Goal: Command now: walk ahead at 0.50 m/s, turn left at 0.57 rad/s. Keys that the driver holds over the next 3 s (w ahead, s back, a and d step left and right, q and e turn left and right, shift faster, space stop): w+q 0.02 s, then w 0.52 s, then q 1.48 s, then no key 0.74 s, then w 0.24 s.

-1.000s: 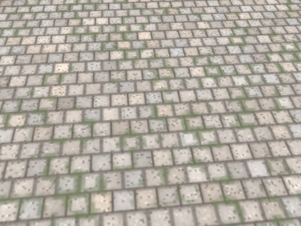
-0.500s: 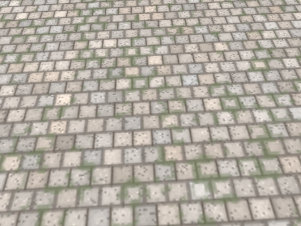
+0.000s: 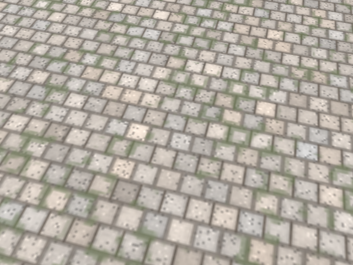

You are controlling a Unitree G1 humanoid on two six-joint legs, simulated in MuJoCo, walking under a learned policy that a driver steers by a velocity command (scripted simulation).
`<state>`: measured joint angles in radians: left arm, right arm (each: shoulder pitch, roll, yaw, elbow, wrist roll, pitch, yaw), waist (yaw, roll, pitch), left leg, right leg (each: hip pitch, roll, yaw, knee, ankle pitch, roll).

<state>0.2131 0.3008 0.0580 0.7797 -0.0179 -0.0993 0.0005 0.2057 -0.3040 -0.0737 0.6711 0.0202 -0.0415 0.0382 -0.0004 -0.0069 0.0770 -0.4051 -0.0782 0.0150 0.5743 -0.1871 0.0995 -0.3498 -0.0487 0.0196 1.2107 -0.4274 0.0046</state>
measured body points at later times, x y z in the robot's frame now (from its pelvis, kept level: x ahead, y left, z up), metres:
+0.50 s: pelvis +0.30 -0.05 +0.00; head +0.33 -0.05 +0.45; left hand +0.44 +0.23 -0.09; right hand +0.38 -0.33 -0.12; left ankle +0.13 +0.06 -0.64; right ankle +0.38 -0.14 -0.73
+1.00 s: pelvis +0.49 +0.00 +0.00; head +0.53 +0.03 +0.45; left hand +0.54 +0.31 -0.12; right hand +0.73 -0.22 -0.08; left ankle +0.57 +0.10 -0.73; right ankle +0.45 -0.15 -0.64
